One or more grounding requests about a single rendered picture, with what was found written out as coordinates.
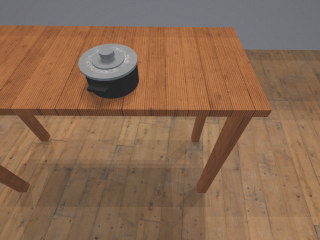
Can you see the knob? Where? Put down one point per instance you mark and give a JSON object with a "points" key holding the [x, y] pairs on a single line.
{"points": [[106, 52]]}

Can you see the lid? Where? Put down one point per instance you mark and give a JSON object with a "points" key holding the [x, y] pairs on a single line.
{"points": [[123, 63]]}

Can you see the table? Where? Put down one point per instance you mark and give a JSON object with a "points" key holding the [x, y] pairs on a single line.
{"points": [[183, 72]]}

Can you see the pot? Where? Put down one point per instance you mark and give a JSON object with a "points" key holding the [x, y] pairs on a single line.
{"points": [[114, 88]]}

